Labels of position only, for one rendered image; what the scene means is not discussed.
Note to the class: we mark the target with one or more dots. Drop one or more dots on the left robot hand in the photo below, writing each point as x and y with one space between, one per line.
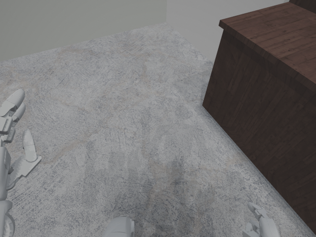
11 112

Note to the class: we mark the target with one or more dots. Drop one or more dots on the counter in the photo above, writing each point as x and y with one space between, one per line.
262 92

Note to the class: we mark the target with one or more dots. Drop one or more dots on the left robot forearm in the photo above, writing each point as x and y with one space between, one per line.
7 223

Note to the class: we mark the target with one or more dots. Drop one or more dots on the left robot thigh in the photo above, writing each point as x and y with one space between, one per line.
119 227

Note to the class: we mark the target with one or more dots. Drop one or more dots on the right robot hand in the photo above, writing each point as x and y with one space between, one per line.
266 226

